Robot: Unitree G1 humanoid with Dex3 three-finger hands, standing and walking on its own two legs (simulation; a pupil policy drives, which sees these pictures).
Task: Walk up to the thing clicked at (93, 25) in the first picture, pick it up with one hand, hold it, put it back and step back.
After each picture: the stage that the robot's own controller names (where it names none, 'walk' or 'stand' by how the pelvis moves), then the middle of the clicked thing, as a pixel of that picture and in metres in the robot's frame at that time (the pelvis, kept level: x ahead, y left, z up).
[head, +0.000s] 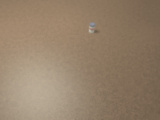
stand; (91, 27) +1.61 -0.14 -0.72
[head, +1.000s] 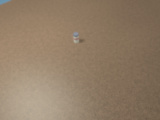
walk; (76, 37) +1.47 +0.16 -0.70
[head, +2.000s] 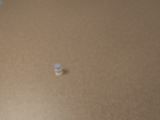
walk; (58, 69) +0.93 +0.29 -0.72
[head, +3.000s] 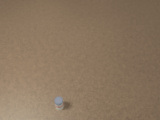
walk; (59, 103) +0.56 +0.19 -0.70
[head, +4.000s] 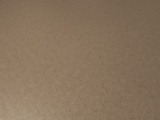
stand; out of the picture +0.31 +0.16 -0.70
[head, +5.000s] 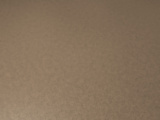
stand; out of the picture +0.28 +0.16 -0.72
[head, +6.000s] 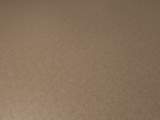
stand; out of the picture +0.30 +0.15 -0.72
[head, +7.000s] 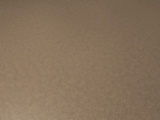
stand; out of the picture +0.28 +0.15 -0.73
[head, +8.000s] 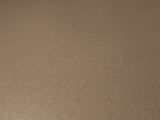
stand; out of the picture +0.28 +0.15 -0.73
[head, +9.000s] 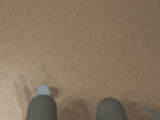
go down; (43, 92) +0.34 +0.17 -0.47
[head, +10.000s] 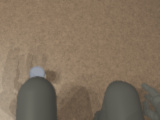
go down; (38, 76) +0.37 +0.19 -0.32
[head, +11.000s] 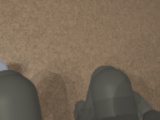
close in; out of the picture +0.34 +0.23 -0.23
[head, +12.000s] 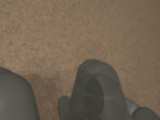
close; out of the picture +0.35 +0.23 -0.21
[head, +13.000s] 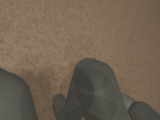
close; out of the picture +0.36 +0.25 -0.21
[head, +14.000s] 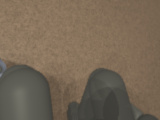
lift; out of the picture +0.30 +0.25 -0.17
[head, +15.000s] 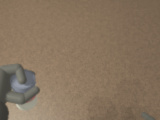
lift; (25, 90) +0.30 +0.18 +0.01
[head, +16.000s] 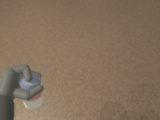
hold; (31, 90) +0.32 +0.17 +0.00
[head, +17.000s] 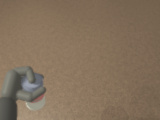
hold; (34, 92) +0.31 +0.17 +0.00
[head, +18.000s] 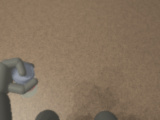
crouch; (25, 81) +0.35 +0.19 -0.06
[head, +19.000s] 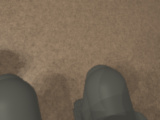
lower; out of the picture +0.37 +0.25 -0.18
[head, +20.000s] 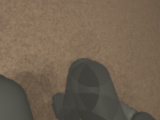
lower; out of the picture +0.38 +0.27 -0.22
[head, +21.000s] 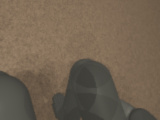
lower; out of the picture +0.38 +0.27 -0.22
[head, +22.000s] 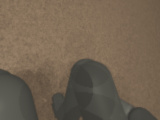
lower; out of the picture +0.37 +0.27 -0.22
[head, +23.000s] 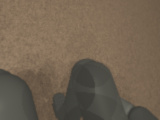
lower; out of the picture +0.37 +0.27 -0.22
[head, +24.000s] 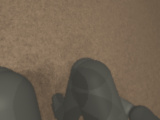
withdraw; out of the picture +0.36 +0.24 -0.22
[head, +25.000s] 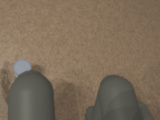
stand; (22, 70) +0.37 +0.22 -0.28
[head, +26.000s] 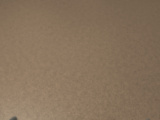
stand; out of the picture +0.30 +0.16 -0.65
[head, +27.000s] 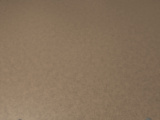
stand; out of the picture +0.32 +0.18 -0.67
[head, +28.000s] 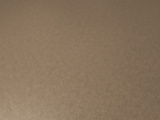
stand; out of the picture +0.32 +0.17 -0.68
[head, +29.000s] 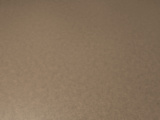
walk; out of the picture +0.33 +0.17 -0.72
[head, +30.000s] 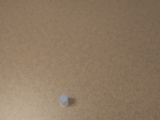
walk; (63, 100) +0.45 +0.12 -0.70
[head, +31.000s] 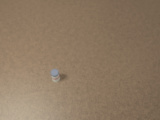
walk; (55, 75) +0.69 +0.22 -0.69
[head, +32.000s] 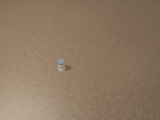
stand; (61, 65) +0.95 +0.20 -0.70
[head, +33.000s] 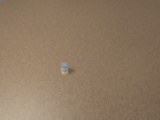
stand; (64, 68) +0.94 +0.17 -0.72
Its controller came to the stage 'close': yes
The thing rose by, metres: 0.70
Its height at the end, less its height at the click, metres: +0.00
